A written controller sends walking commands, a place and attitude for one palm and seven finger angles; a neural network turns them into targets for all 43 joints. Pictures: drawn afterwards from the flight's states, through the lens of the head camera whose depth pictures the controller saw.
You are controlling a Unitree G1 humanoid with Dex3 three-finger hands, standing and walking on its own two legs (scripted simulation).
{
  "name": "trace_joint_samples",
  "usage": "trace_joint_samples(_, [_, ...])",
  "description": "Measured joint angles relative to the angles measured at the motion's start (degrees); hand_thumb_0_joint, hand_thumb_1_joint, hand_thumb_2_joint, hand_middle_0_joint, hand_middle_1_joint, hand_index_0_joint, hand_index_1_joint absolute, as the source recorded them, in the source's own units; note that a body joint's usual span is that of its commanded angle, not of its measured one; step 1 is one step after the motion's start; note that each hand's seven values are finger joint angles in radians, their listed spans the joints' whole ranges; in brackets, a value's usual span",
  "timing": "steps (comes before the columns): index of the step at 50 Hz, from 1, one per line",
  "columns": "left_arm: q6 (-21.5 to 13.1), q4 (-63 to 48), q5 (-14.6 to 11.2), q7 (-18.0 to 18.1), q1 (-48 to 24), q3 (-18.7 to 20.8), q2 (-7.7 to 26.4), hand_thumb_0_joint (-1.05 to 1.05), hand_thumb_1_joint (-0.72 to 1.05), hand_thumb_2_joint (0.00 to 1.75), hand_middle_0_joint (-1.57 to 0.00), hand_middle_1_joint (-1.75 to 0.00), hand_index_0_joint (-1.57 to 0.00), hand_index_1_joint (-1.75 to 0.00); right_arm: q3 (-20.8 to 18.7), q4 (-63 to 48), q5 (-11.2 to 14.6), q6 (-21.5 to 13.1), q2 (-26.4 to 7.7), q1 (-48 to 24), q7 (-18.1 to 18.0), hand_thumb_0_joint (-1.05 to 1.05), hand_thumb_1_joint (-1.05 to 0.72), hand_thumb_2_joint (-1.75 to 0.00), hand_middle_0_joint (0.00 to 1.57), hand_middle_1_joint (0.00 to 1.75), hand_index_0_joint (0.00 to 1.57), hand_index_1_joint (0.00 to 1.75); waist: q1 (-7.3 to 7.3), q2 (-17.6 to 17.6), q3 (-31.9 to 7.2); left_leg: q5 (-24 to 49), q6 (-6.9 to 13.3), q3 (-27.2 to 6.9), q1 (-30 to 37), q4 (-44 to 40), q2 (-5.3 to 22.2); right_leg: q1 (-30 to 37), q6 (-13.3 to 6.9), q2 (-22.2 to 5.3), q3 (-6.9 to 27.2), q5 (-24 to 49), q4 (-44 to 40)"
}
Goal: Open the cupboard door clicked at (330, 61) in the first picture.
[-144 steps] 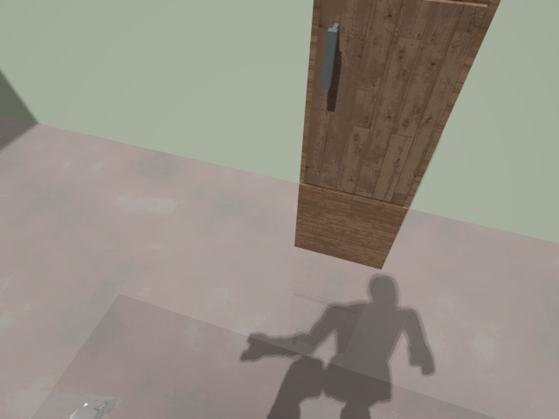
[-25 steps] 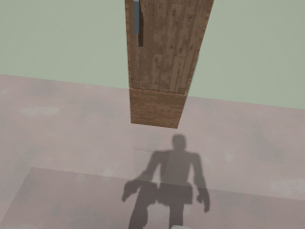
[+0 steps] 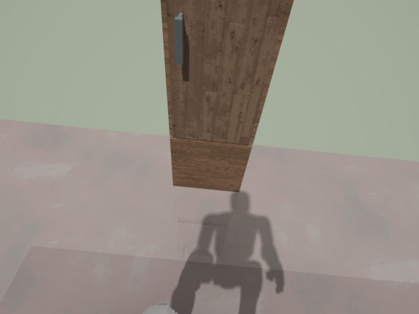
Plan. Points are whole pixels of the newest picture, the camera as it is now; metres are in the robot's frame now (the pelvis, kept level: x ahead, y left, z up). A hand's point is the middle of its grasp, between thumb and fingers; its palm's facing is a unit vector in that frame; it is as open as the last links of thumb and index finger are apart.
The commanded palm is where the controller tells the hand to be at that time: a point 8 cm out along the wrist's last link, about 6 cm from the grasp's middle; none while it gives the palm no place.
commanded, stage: take the last steps up to it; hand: left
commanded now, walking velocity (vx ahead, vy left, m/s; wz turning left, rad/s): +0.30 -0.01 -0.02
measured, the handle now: (180, 39) +0.84 +0.17 +0.12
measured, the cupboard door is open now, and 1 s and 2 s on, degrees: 0 0 0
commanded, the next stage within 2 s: come to a stop and stand still in 0.56 s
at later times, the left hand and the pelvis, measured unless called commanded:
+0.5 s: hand (135, 251) +0.28 +0.20 -0.16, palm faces -0.06 -0.99 -0.14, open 7.4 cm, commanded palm none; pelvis +0.17 +0.04 +0.01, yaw -2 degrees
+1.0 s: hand (140, 224) +0.36 +0.21 -0.18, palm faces +0.06 -0.97 -0.22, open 7.3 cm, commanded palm none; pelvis +0.30 +0.02 +0.00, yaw +0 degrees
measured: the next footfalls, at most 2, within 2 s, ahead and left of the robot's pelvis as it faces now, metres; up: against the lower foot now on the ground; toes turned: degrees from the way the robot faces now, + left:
left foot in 0.06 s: +0.13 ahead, +0.12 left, +0.00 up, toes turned +9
right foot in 0.64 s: +0.36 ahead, -0.12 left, +0.00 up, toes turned -10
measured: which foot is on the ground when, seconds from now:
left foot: up 0.00-0.04, down 0.06-0.64, up 0.66-1.00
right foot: down 0.00-0.06, up 0.08-0.62, down 0.64-1.00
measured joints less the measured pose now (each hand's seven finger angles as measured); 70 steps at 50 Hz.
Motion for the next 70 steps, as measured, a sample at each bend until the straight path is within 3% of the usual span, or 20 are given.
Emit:
trace_joint_samples(3, [0.19,1.13,-0.19,-0.10,1.03,0.42,0.43,0.01,0.90,0.90,-0.20,-0.30,-0.20,-0.30,0.30,-0.59,-0.12,-1.70,0.52,-0.67,-0.28,0.00,-0.91,-0.90,0.19,0.30,0.19,0.30,0.32,-1.48,0.76,2.71,1.34,1.07,4.18,-7.72,-1.25,-0.52,0.93,-1.48,0.44,-4.63,5.47])
trace_joint_samples(4, [0.57,1.54,-0.46,-0.20,0.73,0.59,0.67,0.01,0.91,0.90,-0.20,-0.30,-0.20,-0.30,0.39,-0.60,-0.37,-2.52,0.92,-1.13,-0.58,0.00,-0.91,-0.90,0.19,0.30,0.19,0.30,0.33,-2.39,1.30,2.04,2.43,1.93,4.24,-6.25,-1.87,-2.84,0.01,-2.48,0.92,-6.13,11.77])
trace_joint_samples(6, [1.54,1.88,-0.60,-0.32,-0.28,0.68,1.00,0.01,0.91,0.90,-0.20,-0.30,-0.20,-0.30,0.85,-0.65,-0.43,-3.40,1.61,-1.29,-1.28,0.00,-0.91,-0.90,0.19,0.30,0.19,0.30,0.19,-2.62,1.71,-0.91,3.80,3.35,5.66,-4.96,-2.01,-9.59,-1.76,-1.82,2.82,-7.98,28.33])
trace_joint_samples(8, [1.96,1.79,-0.46,-0.55,-1.82,0.90,1.59,0.01,0.91,0.90,-0.20,-0.30,-0.20,-0.30,1.15,-0.22,-0.32,-3.58,2.40,-0.27,-2.02,0.00,-0.91,-0.90,0.20,0.30,0.20,0.30,-0.56,-2.22,1.09,-1.37,4.22,4.15,8.65,-7.90,-2.45,-16.07,-2.56,-1.58,2.27,-4.95,40.54])
trace_joint_samples(10, [1.92,0.95,-0.17,-0.81,-4.16,1.34,2.39,0.01,0.91,0.90,-0.20,-0.30,-0.19,-0.30,1.04,0.73,-0.24,-3.91,2.74,1.30,-2.94,0.00,-0.93,-0.90,0.20,0.30,0.20,0.30,-1.20,-1.96,0.65,-0.23,4.39,4.43,12.02,-12.41,-3.32,-21.17,-2.44,-2.24,1.21,-0.68,45.44])
trace_joint_samples(19, [1.88,-4.84,0.02,-1.20,-13.98,2.37,3.61,0.01,0.91,0.90,-0.19,-0.30,-0.19,-0.29,1.99,6.28,0.10,-4.28,5.38,9.35,-3.13,0.00,-0.92,-0.90,0.20,0.30,0.20,0.30,-2.02,-1.71,-0.31,1.18,4.45,4.90,23.57,-25.31,-6.08,-32.42,-0.03,-5.60,1.10,10.97,37.53])
trace_joint_samples(24, [2.39,-5.61,-0.16,-1.42,-17.58,1.98,2.54,0.00,0.91,0.90,-0.19,-0.30,-0.19,-0.29,2.11,7.58,-0.28,-4.15,6.56,12.15,-3.03,0.00,-0.91,-0.90,0.20,0.30,0.20,0.30,-3.85,-1.19,0.79,-1.46,3.44,5.10,27.72,-26.57,-6.22,-31.78,-0.27,-6.18,-0.17,11.72,26.74])
trace_joint_samples(29, [2.13,-6.17,-0.36,-1.48,-20.16,1.43,0.77,0.01,0.91,0.90,-0.19,-0.30,-0.19,-0.29,1.92,8.45,-0.75,-3.64,6.69,13.80,-3.06,0.00,-0.91,-0.90,0.20,0.30,0.20,0.30,-5.70,0.08,2.54,-6.26,1.44,5.21,30.08,-24.32,-5.01,-27.76,-2.00,-4.38,-2.17,9.24,17.11])
trace_joint_samples(32, [0.25,-6.63,-0.19,-1.48,-20.38,1.01,-0.04,0.01,0.91,0.90,-0.19,-0.30,-0.19,-0.29,1.81,9.29,-0.32,-3.14,6.65,14.93,-2.89,0.00,-0.91,-0.90,0.20,0.30,0.20,0.30,-5.48,0.96,3.07,-11.73,0.13,4.46,28.43,-15.78,-2.96,-22.40,-3.77,-2.37,-3.75,11.41,10.75])
trace_joint_samples(35, [-1.73,-6.32,-0.60,-0.79,-19.79,0.73,-0.95,0.00,0.91,0.90,-0.19,-0.30,-0.19,-0.30,1.80,9.39,0.52,-1.86,5.89,12.57,-2.70,0.00,-0.91,-0.90,0.20,0.30,0.20,0.30,-4.46,1.94,4.41,-14.74,1.04,-1.02,18.18,9.58,-2.22,-21.31,-4.36,-1.40,-5.19,7.48,14.22])
trace_joint_samples(38, [-2.19,-6.51,-1.72,1.03,-18.52,1.75,-0.76,-0.03,0.94,0.90,-0.20,-0.30,-0.20,-0.30,1.39,7.87,0.81,-1.09,4.63,9.09,-3.29,0.00,-0.91,-0.90,0.20,0.30,0.20,0.30,-3.00,2.12,4.04,-12.24,0.67,-3.06,9.85,19.64,-2.41,-17.57,-3.72,-0.84,-6.13,7.18,10.70])
trace_joint_samples(46, [1.92,-6.45,-0.45,1.91,-17.36,1.41,1.40,-0.02,0.93,0.90,-0.20,-0.30,-0.20,-0.30,-0.22,0.11,0.52,1.79,0.04,-3.90,-3.36,0.00,-0.91,-0.90,0.19,0.30,0.19,0.30,-1.00,2.95,4.47,-8.99,-1.50,-3.28,1.44,7.49,-3.39,-14.94,-2.86,-1.54,-6.16,7.01,8.12])
trace_joint_samples(51, [3.63,-7.04,-0.29,1.73,-16.42,1.91,2.86,-0.01,0.92,0.90,-0.20,-0.30,-0.20,-0.30,-0.46,-3.54,0.50,1.91,-0.73,-8.80,-2.72,0.00,-0.91,-0.90,0.19,0.30,0.19,0.30,0.14,1.16,5.36,-3.97,-1.70,-2.95,3.95,-1.23,-4.31,-15.64,-0.87,-3.33,-5.63,5.36,11.26])
trace_joint_samples(52, [3.96,-7.20,-0.40,1.69,-16.01,1.98,3.24,0.00,0.91,0.90,-0.20,-0.30,-0.20,-0.30,-0.34,-4.08,0.45,1.58,-0.76,-9.00,-2.57,0.00,-0.91,-0.90,0.19,0.30,0.19,0.30,0.21,0.79,5.19,0.40,-1.29,-2.50,5.96,-5.60,-4.07,-16.11,-0.28,-3.64,-5.57,4.56,12.76])
trace_joint_samples(53, [4.34,-7.27,-0.63,1.67,-15.92,2.06,3.78,0.00,0.91,0.90,-0.20,-0.30,-0.20,-0.30,-0.24,-4.35,0.26,1.13,-0.51,-9.19,-2.51,0.00,-0.91,-0.90,0.19,0.30,0.19,0.30,0.30,-0.16,5.24,1.03,0.63,-1.85,6.48,-6.57,-4.64,-16.95,-0.25,-4.32,-4.98,3.62,14.86])
trace_joint_samples(56, [5.39,-7.52,-1.02,2.00,-15.40,2.38,4.93,0.00,0.91,0.90,-0.20,-0.30,-0.20,-0.30,0.90,-4.97,-0.12,0.96,0.47,-9.65,-2.67,0.00,-0.91,-0.90,0.19,0.30,0.19,0.30,1.13,-1.37,5.32,-0.20,4.58,-0.70,6.84,-6.60,-4.59,-22.08,-0.23,-1.45,1.47,-8.70,30.63])
trace_joint_samples(59, [5.71,-7.41,-0.67,1.70,-14.45,2.86,5.69,0.00,0.91,0.90,-0.20,-0.30,-0.19,-0.29,1.83,-5.48,-0.34,0.97,1.63,-9.32,-3.38,0.00,-0.91,-0.90,0.20,0.30,0.20,0.30,0.72,-1.43,4.65,1.97,5.03,-0.43,7.92,-10.52,-3.98,-25.64,0.25,1.21,4.77,-7.44,43.88])
trace_joint_samples(62, [5.81,-7.49,-0.56,1.18,-13.36,3.26,6.38,0.00,0.91,0.90,-0.20,-0.30,-0.19,-0.29,2.44,-5.51,-0.13,0.57,2.66,-8.34,-3.84,0.00,-0.91,-0.90,0.20,0.30,0.20,0.30,0.35,-1.84,3.94,5.08,5.18,-0.10,8.78,-15.04,-3.93,-26.56,1.22,1.91,6.83,-2.46,49.43])
trace_joint_samples(70, [7.05,-5.85,-0.33,0.07,-8.76,3.86,6.81,0.00,0.91,0.90,-0.19,-0.30,-0.19,-0.29,1.58,-3.04,0.17,0.44,2.95,-3.22,-4.26,-0.01,-0.92,-0.90,0.20,0.30,0.20,0.30,-1.08,-1.37,0.33,10.66,5.12,1.08,10.07,-22.69,-3.24,-20.78,2.12,0.33,8.67,1.61,42.64])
